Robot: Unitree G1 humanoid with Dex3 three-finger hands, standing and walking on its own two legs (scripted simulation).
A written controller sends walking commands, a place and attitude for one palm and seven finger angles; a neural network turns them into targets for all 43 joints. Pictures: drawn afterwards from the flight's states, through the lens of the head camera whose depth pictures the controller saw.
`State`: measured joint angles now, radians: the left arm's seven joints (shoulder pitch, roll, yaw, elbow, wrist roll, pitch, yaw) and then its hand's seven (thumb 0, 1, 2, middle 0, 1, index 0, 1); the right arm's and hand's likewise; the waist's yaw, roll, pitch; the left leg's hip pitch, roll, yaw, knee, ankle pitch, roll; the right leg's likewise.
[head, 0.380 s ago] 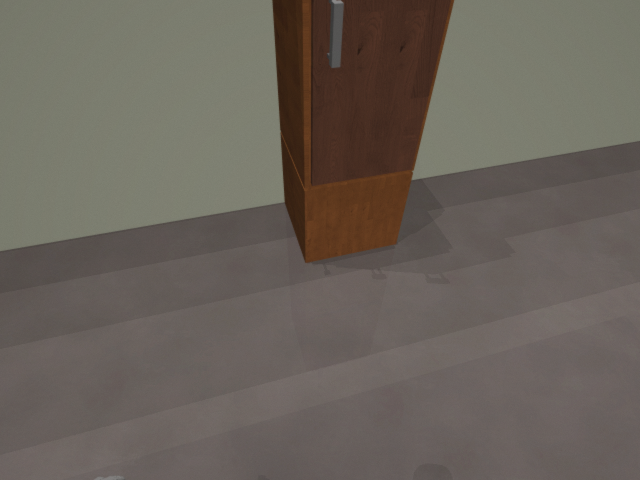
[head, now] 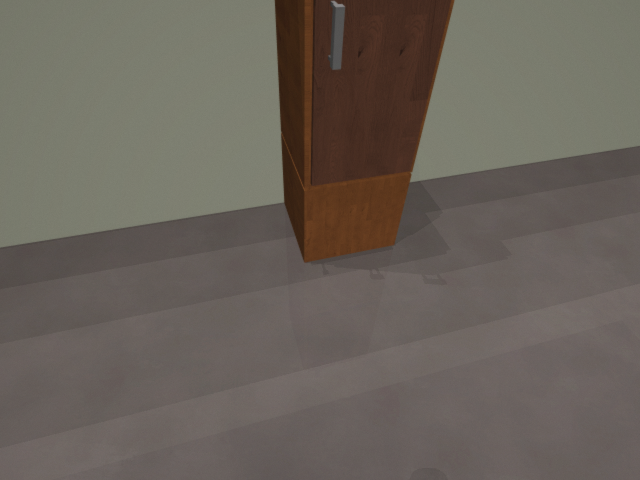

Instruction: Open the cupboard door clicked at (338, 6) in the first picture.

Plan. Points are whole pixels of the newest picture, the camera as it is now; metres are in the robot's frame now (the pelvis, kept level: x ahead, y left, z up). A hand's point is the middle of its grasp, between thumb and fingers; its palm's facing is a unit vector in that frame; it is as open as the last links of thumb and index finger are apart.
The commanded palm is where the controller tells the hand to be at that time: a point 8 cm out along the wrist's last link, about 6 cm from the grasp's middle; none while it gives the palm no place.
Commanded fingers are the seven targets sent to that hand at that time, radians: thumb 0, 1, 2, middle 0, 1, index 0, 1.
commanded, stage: stand and wait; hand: left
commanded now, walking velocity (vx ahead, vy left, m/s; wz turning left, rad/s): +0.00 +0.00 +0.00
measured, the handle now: (334, 35) +1.08 +0.03 +0.14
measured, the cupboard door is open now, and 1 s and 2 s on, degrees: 0 0 0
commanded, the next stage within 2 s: look at it before walking up in 0.44 s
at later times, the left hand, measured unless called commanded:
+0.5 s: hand out of the picture +0.06 +0.24 -0.16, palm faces -0.03 -0.95 -0.32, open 7.4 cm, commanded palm none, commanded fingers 0.00 0.90 0.90 -0.20 -0.30 -0.20 -0.30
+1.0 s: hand out of the picture +0.07 +0.23 -0.16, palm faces -0.03 -0.95 -0.32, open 7.4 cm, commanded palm none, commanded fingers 0.00 0.90 0.90 -0.20 -0.30 -0.20 -0.30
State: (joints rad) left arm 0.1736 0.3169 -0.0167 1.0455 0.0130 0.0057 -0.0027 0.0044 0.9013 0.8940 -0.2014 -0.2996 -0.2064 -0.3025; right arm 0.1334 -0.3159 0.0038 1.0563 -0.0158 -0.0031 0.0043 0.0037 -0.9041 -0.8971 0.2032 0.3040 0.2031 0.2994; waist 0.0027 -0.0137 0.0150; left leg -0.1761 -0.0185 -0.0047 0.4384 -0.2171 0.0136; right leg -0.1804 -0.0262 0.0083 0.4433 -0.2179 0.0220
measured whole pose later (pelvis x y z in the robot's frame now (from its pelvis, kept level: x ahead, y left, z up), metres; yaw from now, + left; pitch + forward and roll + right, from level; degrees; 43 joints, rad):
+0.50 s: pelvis -0.01 +0.00 +0.00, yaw +0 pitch -3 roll +0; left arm 0.17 0.33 -0.01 1.09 0.01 0.00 0.00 0.00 0.90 0.89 -0.20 -0.30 -0.21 -0.30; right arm 0.16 -0.32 0.00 1.11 -0.01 0.00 0.01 0.00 -0.91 -0.90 0.20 0.30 0.20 0.30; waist 0.00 -0.01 0.02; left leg -0.17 -0.01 0.00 0.40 -0.19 0.01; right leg -0.18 -0.02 0.01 0.41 -0.19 0.02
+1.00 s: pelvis +0.01 -0.01 +0.00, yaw +0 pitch -2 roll +0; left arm 0.16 0.33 -0.01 1.09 0.01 0.00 0.00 0.00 0.90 0.89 -0.20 -0.30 -0.21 -0.30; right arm 0.12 -0.33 0.00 1.11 -0.01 -0.01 0.00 0.00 -0.91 -0.90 0.20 0.30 0.20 0.30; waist 0.00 -0.01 0.03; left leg -0.15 -0.01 0.00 0.38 -0.19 0.00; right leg -0.16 -0.01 0.01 0.39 -0.20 0.01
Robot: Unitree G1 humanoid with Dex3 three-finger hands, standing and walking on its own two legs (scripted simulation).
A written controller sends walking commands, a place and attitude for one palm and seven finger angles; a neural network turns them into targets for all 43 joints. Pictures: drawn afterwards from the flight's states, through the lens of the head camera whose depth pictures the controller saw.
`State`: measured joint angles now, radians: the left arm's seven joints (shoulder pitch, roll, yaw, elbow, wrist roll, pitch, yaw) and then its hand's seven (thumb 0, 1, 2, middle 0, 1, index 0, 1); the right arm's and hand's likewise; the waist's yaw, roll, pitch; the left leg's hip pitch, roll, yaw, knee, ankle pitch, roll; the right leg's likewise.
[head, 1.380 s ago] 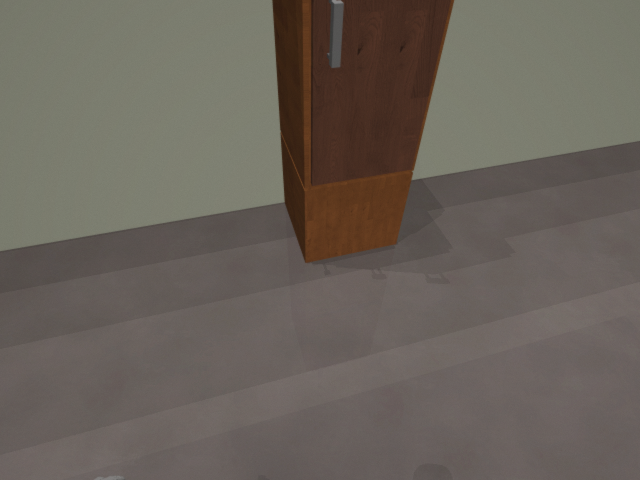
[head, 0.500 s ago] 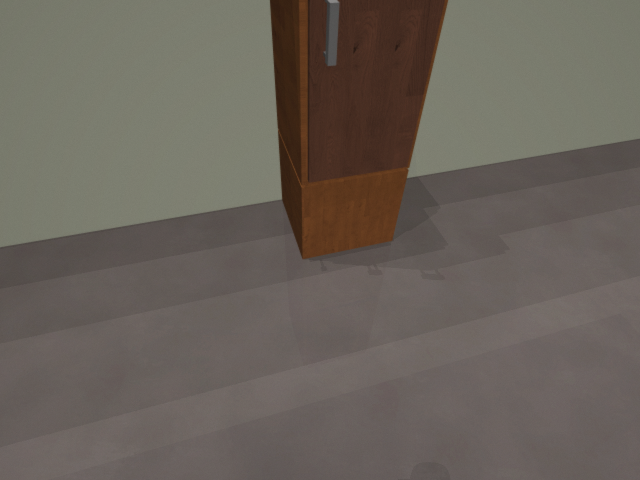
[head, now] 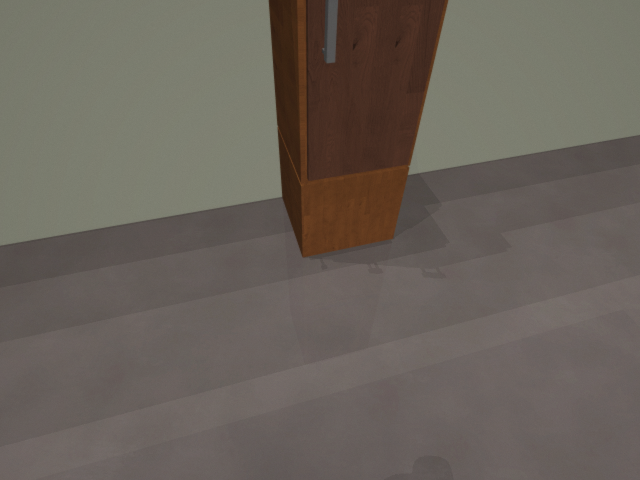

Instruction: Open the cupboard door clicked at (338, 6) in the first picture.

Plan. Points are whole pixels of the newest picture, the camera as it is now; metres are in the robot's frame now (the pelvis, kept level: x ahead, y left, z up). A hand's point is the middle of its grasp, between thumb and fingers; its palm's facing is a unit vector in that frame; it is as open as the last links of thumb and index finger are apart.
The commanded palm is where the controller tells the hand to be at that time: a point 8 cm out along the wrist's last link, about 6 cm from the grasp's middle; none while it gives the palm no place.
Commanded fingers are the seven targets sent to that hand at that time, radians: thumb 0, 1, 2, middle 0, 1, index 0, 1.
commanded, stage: look at it before walking up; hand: left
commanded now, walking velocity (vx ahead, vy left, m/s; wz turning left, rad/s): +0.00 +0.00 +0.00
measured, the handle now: (328, 27) +1.07 +0.05 +0.14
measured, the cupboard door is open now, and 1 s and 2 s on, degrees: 0 0 0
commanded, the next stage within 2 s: walk to a spot facing it in 0.06 s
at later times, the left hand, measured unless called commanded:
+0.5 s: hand out of the picture +0.06 +0.19 -0.18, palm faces -0.12 -0.95 -0.28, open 7.4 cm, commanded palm none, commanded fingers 0.00 0.90 0.90 -0.20 -0.30 -0.20 -0.30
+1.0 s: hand out of the picture +0.10 +0.19 -0.18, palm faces -0.31 -0.92 -0.23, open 7.4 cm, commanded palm none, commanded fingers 0.00 0.90 0.90 -0.20 -0.30 -0.20 -0.30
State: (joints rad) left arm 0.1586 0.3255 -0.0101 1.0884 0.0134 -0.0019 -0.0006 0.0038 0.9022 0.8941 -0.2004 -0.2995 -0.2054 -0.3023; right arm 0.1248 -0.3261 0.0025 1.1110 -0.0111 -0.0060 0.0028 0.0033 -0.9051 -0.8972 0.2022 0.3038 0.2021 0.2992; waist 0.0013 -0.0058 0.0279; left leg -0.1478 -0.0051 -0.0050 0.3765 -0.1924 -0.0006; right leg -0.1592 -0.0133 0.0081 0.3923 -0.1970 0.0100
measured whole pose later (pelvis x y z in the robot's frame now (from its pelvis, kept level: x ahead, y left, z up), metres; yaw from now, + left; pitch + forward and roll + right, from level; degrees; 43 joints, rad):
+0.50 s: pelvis -0.01 -0.02 -0.02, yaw -9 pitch -2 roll +3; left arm 0.23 0.25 0.04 0.97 0.02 0.06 -0.02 0.00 0.90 0.89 -0.20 -0.30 -0.20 -0.30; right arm 0.15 -0.24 -0.03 0.99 -0.02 0.03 -0.02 0.00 -0.90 -0.90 0.20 0.30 0.20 0.30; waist 0.03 -0.02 0.08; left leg -0.24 0.06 0.14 0.60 -0.32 -0.03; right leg -0.34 0.02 0.05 0.70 -0.32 -0.01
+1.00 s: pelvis -0.03 +0.01 -0.01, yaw -24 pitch +2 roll +0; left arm 0.25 0.25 0.09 0.91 0.02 0.08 -0.01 0.00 0.90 0.89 -0.20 -0.30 -0.21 -0.30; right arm 0.16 -0.22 -0.04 0.90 -0.01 0.01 -0.03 0.00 -0.91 -0.90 0.20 0.30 0.20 0.30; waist 0.03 -0.05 0.01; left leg -0.21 -0.02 -0.02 0.48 -0.29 0.02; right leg -0.44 0.15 0.20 0.60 -0.28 0.01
